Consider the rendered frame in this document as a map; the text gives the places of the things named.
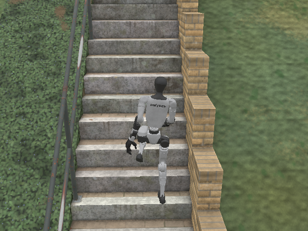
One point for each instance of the stairs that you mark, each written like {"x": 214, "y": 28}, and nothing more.
{"x": 134, "y": 42}

